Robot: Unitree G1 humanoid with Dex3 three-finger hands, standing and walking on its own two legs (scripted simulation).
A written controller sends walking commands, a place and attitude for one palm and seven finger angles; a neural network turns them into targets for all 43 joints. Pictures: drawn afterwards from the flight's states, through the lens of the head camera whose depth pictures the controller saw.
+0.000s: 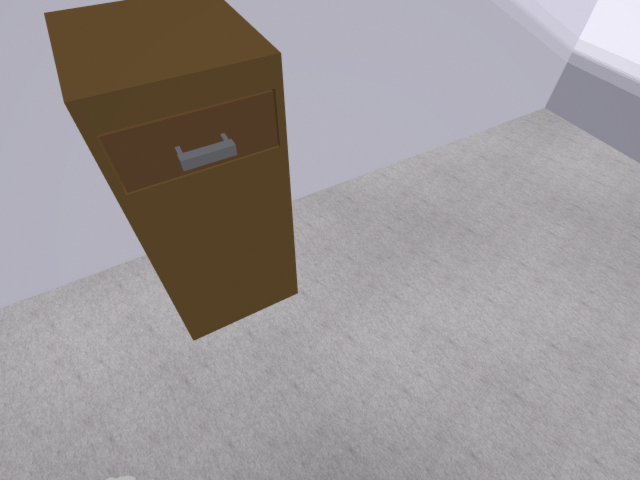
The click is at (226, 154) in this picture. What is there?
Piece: drawer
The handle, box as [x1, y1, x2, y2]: [175, 133, 236, 170]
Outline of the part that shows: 234,143 231,139 228,139 224,133 220,134 223,140 221,142 183,153 179,146 175,147 183,170 186,170 236,154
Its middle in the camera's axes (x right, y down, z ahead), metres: -0.24 -0.19 +0.81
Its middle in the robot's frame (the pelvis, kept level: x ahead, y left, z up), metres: +0.72 +0.28 -0.02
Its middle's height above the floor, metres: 0.75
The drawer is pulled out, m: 0.00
